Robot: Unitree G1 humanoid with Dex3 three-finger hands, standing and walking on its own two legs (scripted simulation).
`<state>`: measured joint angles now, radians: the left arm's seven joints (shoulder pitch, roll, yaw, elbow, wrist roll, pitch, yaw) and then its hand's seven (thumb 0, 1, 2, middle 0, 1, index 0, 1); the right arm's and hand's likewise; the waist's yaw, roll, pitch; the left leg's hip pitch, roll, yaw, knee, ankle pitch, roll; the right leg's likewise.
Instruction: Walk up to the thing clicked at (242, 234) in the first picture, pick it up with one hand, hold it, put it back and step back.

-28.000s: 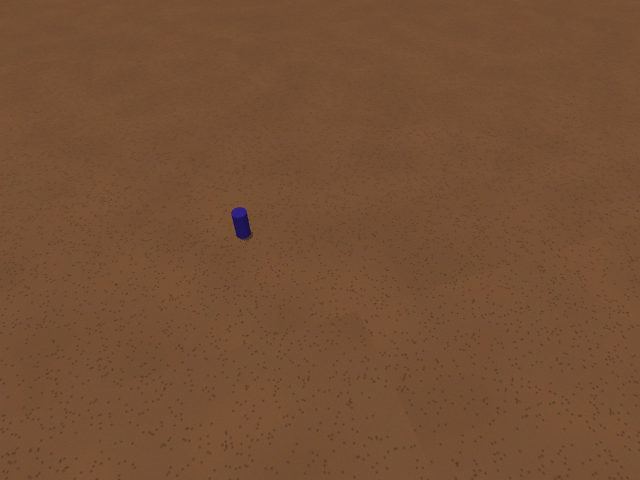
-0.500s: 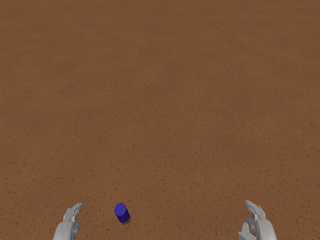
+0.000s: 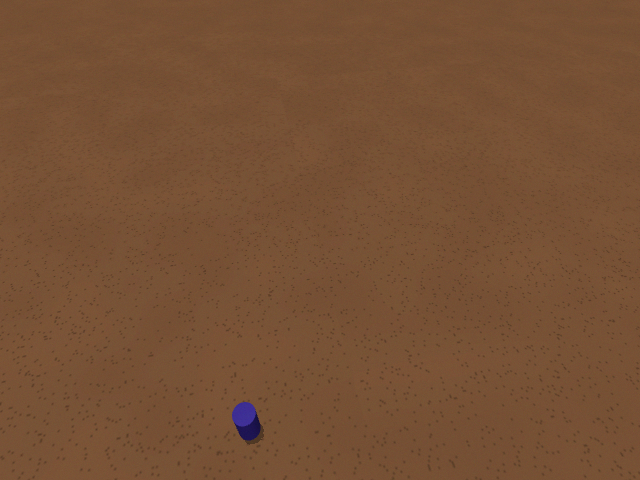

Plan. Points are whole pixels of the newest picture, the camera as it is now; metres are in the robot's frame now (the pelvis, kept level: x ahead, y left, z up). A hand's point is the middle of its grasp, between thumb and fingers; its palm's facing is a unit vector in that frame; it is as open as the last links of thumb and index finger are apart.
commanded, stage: stand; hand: left
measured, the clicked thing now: (246, 421) +0.41 +0.22 -0.69
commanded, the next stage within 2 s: step back in 1.78 s
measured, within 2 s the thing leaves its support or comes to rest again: neither
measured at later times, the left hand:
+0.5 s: hand out of the picture +0.04 +0.25 -0.13, palm faces -0.01 -0.93 -0.36, open 7.4 cm
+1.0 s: hand out of the picture +0.04 +0.24 -0.13, palm faces -0.02 -0.94 -0.35, open 7.4 cm
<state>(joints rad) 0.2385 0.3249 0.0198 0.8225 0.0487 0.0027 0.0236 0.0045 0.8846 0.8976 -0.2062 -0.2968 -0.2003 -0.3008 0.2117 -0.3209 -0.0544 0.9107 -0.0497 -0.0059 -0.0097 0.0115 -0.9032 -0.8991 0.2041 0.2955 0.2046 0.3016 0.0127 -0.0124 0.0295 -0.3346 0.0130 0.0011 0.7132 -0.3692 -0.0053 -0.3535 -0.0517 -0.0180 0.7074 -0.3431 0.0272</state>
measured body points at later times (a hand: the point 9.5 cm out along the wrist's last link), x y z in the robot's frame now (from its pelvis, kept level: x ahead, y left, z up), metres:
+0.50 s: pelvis -0.01 +0.00 +0.03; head -0.01 -0.01 +0.48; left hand +0.05 +0.30 -0.11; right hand +0.07 -0.28 -0.12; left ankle +0.01 +0.12 -0.72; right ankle +0.02 -0.14 -0.72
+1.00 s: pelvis -0.01 -0.01 +0.03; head -0.01 -0.02 +0.48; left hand +0.04 +0.29 -0.11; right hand +0.04 -0.30 -0.11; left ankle +0.01 +0.12 -0.72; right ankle +0.02 -0.14 -0.72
